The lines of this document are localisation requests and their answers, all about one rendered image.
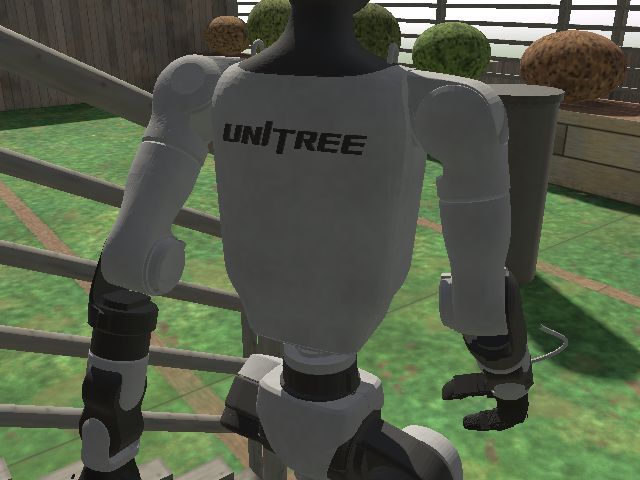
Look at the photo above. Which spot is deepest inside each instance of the left robot upper arm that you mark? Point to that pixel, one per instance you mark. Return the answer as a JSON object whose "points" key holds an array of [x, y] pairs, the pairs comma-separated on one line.
{"points": [[141, 253]]}

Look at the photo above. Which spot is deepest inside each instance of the robot left thigh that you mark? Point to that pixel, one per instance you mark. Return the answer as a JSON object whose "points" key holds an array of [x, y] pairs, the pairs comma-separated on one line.
{"points": [[239, 415]]}

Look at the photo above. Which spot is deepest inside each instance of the humanoid robot torso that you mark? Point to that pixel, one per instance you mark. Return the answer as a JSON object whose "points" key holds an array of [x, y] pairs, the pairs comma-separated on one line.
{"points": [[319, 182]]}

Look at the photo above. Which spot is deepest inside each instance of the right robot upper arm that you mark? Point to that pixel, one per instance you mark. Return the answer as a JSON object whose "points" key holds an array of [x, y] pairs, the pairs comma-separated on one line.
{"points": [[463, 123]]}

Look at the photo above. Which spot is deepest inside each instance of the robot right forearm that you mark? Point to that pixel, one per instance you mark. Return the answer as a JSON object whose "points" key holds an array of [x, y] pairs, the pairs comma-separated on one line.
{"points": [[505, 360]]}

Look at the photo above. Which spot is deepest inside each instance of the robot left forearm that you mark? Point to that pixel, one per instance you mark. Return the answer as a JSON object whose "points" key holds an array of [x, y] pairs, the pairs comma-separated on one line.
{"points": [[113, 389]]}

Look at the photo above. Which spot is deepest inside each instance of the left robot hand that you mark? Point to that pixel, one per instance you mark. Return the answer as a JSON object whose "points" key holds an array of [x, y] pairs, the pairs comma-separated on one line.
{"points": [[129, 471]]}

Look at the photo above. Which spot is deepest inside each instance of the right robot hand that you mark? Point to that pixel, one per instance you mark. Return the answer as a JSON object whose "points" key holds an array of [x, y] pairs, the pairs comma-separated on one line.
{"points": [[507, 413]]}

